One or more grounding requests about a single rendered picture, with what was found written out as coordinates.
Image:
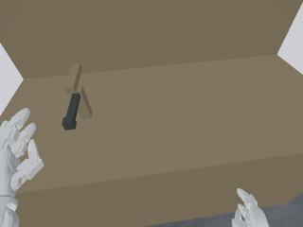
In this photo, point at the robot right hand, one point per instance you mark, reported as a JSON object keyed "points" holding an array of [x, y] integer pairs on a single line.
{"points": [[253, 216]]}

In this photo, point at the robot left hand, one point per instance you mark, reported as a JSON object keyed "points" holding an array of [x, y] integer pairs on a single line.
{"points": [[13, 144]]}

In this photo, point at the counter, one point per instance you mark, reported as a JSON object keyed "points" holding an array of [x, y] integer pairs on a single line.
{"points": [[182, 102]]}

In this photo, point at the robot left forearm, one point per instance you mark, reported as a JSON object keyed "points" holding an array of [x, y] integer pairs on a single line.
{"points": [[8, 216]]}

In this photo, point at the tap lever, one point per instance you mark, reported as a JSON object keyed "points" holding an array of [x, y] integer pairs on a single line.
{"points": [[69, 122]]}

